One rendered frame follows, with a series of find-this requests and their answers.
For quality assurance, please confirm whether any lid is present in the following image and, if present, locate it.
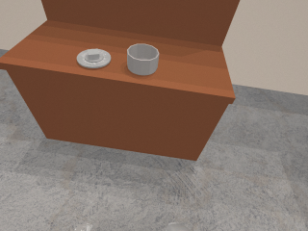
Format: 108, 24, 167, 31
76, 48, 112, 68

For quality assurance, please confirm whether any pot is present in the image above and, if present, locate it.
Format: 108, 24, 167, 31
127, 43, 160, 76

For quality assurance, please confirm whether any table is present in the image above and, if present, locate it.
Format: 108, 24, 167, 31
0, 0, 240, 161

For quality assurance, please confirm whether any knob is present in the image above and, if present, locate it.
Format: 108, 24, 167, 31
88, 48, 100, 59

